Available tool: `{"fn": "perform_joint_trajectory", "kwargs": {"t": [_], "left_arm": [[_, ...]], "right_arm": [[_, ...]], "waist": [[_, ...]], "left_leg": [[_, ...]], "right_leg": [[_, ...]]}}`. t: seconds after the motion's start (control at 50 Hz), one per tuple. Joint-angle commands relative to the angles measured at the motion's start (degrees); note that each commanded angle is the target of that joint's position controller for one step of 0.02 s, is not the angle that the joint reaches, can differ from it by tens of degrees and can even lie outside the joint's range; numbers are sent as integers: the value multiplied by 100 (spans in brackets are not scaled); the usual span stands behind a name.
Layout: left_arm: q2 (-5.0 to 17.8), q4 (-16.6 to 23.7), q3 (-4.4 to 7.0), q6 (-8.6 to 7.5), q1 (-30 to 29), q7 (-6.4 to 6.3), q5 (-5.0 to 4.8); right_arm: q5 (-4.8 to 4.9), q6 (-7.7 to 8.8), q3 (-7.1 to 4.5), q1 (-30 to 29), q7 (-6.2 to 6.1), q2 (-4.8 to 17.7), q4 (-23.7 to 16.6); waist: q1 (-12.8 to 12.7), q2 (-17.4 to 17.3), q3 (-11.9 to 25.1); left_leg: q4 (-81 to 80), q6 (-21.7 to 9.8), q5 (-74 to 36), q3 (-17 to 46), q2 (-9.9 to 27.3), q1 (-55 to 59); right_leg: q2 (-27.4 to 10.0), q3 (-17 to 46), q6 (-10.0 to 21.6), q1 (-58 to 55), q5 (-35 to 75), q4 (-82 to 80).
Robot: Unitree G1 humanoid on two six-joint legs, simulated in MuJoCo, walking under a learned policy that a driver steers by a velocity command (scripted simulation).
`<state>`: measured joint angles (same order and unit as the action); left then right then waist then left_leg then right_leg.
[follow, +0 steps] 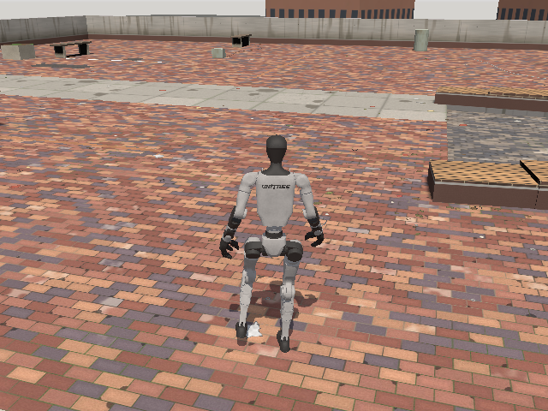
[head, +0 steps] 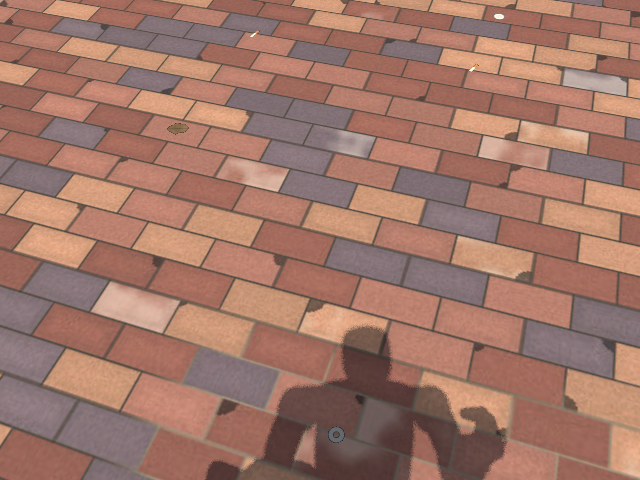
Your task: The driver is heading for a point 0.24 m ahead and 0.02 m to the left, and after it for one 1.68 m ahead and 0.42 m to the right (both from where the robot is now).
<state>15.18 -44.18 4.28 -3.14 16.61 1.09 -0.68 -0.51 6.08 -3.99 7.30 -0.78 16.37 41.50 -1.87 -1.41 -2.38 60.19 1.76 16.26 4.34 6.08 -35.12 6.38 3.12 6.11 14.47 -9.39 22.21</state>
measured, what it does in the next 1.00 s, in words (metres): walks ahead: left foot, then right foot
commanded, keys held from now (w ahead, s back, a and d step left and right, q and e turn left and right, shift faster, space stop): w+e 0.06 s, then w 0.94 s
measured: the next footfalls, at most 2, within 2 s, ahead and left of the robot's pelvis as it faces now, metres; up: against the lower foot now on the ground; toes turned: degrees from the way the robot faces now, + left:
left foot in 0.26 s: +0.34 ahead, +0.14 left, +0.00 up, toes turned -8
right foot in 0.78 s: +0.58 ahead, -0.14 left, +0.00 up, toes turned -9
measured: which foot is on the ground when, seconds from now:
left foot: up 0.00-0.24, down 0.26-0.80, up 0.82-1.00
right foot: down 0.00-0.28, up 0.30-0.76, down 0.78-1.00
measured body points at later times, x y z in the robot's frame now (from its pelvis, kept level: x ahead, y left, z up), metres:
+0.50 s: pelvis +0.28 +0.05 +0.00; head +0.31 +0.06 +0.45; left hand +0.46 +0.30 -0.11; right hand +0.30 -0.22 -0.11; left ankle +0.30 +0.14 -0.74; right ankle +0.29 -0.10 -0.67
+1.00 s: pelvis +0.54 -0.05 +0.00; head +0.56 -0.07 +0.45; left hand +0.66 +0.21 -0.11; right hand +0.62 -0.34 -0.12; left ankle +0.58 +0.11 -0.66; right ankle +0.54 -0.13 -0.74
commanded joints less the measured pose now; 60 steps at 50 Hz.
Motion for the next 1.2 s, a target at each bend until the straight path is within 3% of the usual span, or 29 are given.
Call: {"fn": "perform_joint_trajectory", "kwargs": {"t": [0.02, 0.08, 0.16, 0.22, 0.24, 0.26, 0.28, 0.3, 0.32, 0.34, 0.36, 0.38, 0.4, 0.44, 0.54, 0.62, 0.7, 0.74, 0.78, 0.8, 0.82, 0.84, 0.86, 0.88, 0.92, 0.98, 1.04, 1.12, 1.2], "left_arm": [[973, 471, 240, -99, -151, -131, -33], [945, 428, 230, -38, 62, -180, -63], [857, 251, 192, -9, 467, -184, -65], [917, 221, 213, 27, 465, -194, -21], [903, 248, 205, 41, 362, -192, -21], [753, 298, 150, 37, 286, -176, -2], [549, 430, 48, 30, 265, -177, 84], [173, 434, -54, -50, 1179, -176, -74], [622, 348, -13, -92, 1023, -172, -118], [905, 468, 62, -107, 327, -153, -133], [837, 583, 37, -118, -97, -155, -68], [770, 660, 46, -144, -322, -141, 23], [706, 665, 60, -141, -272, -123, 39], [512, 622, 28, -104, -100, -105, 10], [252, 832, -91, -105, -847, -92, 50], [233, 968, -115, -157, -1510, -12, -6], [342, 1170, -86, -212, -1924, 98, -48], [491, 1132, -22, -238, -1650, 122, -31], [906, 739, 196, -232, -271, 51, 34], [1366, 576, 307, -198, 810, -19, 98], [1607, 481, 327, -178, 868, 33, 95], [1053, 523, 192, -164, 768, 39, 17], [879, 550, 117, -165, 401, 28, -1], [800, 584, 77, -162, 51, 38, 40], [613, 596, 21, -194, -312, 63, 121], [682, 450, 53, -296, -298, 54, 62], [819, 276, 89, -285, -82, -19, 58], [951, 65, 105, -224, 260, -76, 6], [1029, -207, 124, -123, 661, -97, -38]], "right_arm": [[-45, -31, -82, -81, -31, 337, -381], [11, 12, -6, -646, 46, 204, -499], [79, 120, -16, -1031, 196, 352, -607], [81, 192, -83, -829, 241, 539, -616], [67, 214, -128, -468, 227, 607, -525], [11, 240, -216, 145, 198, 788, -374], [-57, 242, -286, 1069, 167, 1085, -276], [-55, 176, -420, 1669, 218, 1517, 13], [126, 154, -284, 1713, 255, 971, 33], [143, 119, -191, 1373, 233, 672, -20], [66, 65, -139, 1030, 221, 609, -91], [30, 39, -95, 834, 224, 506, -80], [-14, 52, -49, 747, 216, 424, -77], [30, 68, -36, 770, 216, 407, -12], [110, 6, -117, 988, 128, 764, 190], [168, -66, -114, 1345, 115, 851, 394], [199, -177, -133, 1575, 99, 934, 576], [203, -237, -165, 1486, 66, 1040, 607], [178, -268, -101, 1367, 36, 911, 565], [-7, -243, 47, 1370, 20, 561, 387], [88, -121, 187, 2070, 65, 73, 344], [197, -38, 53, 1662, 106, 704, 405], [266, 11, -2, 1131, 138, 878, 245], [215, 15, 10, 883, 120, 793, 217], [119, -62, -10, 910, 119, 663, 227], [95, -209, 28, 926, 86, 436, 245], [45, -218, 60, 347, 81, 356, 72], [85, -140, 128, -424, 167, 224, -102], [143, -87, 140, -1019, 286, 276, -338]], "waist": [[155, 405, 363], [-108, 625, 326], [-332, 700, 250], [-156, 852, 212], [71, 882, 321], [368, 771, 749], [750, 218, 1582], [449, -1687, 2192], [617, -1266, 1890], [722, -648, 1051], [606, -172, 659], [492, -71, 327], [337, -242, 321], [227, -447, 392], [388, -276, 239], [650, -285, 94], [681, -341, -59], [435, -407, 85], [-261, -252, 976], [-608, 579, 1888], [-183, 2039, 2414], [-402, 1289, 1949], [-348, 963, 1187], [-172, 496, 807], [164, 576, 496], [317, 572, 376], [191, 422, 175], [-99, 424, 15], [-286, 448, -134]], "left_leg": [[-990, 202, -919, -160, -103, -11], [-2336, 218, -1942, -212, -379, 354], [-3002, 47, -2149, -155, -451, 462], [-3241, -245, -1433, -202, -491, 644], [-3452, -385, -1372, -334, -588, 1123], [-3459, -600, -1514, -268, -485, 2090], [-3304, -988, -1594, 686, 377, 3574], [-3785, -1990, -440, 3291, 1519, 5448], [-4264, -1918, 950, 4056, 1609, 5425], [-4350, -1659, 1046, 3222, 1394, 4732], [-4433, -1508, 511, 2540, 1147, 4013], [-4575, -1506, -125, 2112, 946, 3451], [-4677, -1442, -622, 1777, 770, 3136], [-4845, -1473, -1218, 1334, 595, 2908], [-5148, -1474, -1907, 579, 509, 2781], [-5086, -1316, -1868, 217, 428, 2838], [-4794, -1223, -2030, 360, 753, 3422], [-4385, -1102, -2819, 327, 809, 3625], [-2752, -821, -3858, -111, 359, 3122], [-838, -584, -2007, -407, -43, 1895], [760, -333, 1649, -174, -918, -150], [1312, -371, 1660, 284, -577, -815], [1276, -420, 1090, 137, -329, -1043], [1030, -385, 594, 2, -96, -828], [571, -290, 90, 14, 157, -297], [116, -132, -242, -66, 214, -144], [-815, -25, -1097, -89, 232, -449], [-2182, -64, -2126, -284, 10, -157], [-2805, -194, -1990, -314, -140, -224]], "right_leg": [[-1265, 1165, 956, -17, 1622, -911], [-1060, 1003, 698, 24, 1001, -805], [-1416, 1393, 637, -540, 618, -498], [-1678, 1731, 518, -1044, 1075, -91], [-1577, 1674, 429, -1077, 1674, 231], [-1265, 1454, 278, -933, 2255, 999], [-885, 1039, 63, -199, 1404, 2546], [13, 486, -392, 1963, -1586, 4530], [-239, 833, -404, 2824, -2324, 5186], [-494, 770, -385, 3112, -1837, 5342], [-753, 485, -383, 2976, -1400, 5152], [-928, 379, -404, 2890, -1105, 4768], [-1097, 345, -414, 2580, -900, 4476], [-1164, 187, -489, 2307, -823, 4064], [-1231, -58, -680, 2358, 305, 2444], [-1023, -232, -683, 1948, 1202, 1338], [-918, -236, -473, 1965, 831, 851], [-789, -334, -297, 1465, 495, 630], [-736, -401, 40, -643, 704, 482], [-1963, 1003, 457, -2361, 991, 677], [-2927, 3549, 1292, -3736, -273, -58], [-2752, 3567, 1109, -3422, -1082, -372], [-2556, 2747, 900, -2686, -871, -488], [-2315, 2192, 802, -1930, -293, -630], [-2004, 1551, 761, -985, 489, -974], [-1894, 1015, 856, -520, 1005, -1322], [-1812, 630, 808, -561, 1250, -1466], [-1642, 192, 587, -662, 1147, -1488], [-1920, 258, 541, -1305, 1119, -1239]]}}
